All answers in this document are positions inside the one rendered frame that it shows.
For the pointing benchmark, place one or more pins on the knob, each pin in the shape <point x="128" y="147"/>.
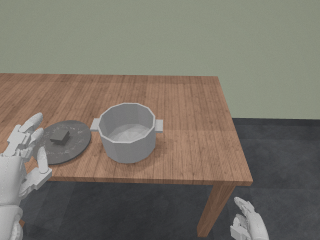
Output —
<point x="59" y="136"/>

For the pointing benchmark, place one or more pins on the left robot forearm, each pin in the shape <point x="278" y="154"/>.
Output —
<point x="10" y="229"/>

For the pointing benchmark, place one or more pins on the pot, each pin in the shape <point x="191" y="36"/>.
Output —
<point x="128" y="131"/>

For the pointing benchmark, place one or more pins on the robot left hand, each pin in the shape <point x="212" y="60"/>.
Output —
<point x="21" y="142"/>

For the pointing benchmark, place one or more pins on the robot right hand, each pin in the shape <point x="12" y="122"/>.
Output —
<point x="252" y="227"/>

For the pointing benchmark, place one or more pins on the lid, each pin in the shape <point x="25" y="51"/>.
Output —
<point x="75" y="144"/>

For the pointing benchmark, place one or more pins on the table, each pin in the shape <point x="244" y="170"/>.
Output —
<point x="199" y="144"/>

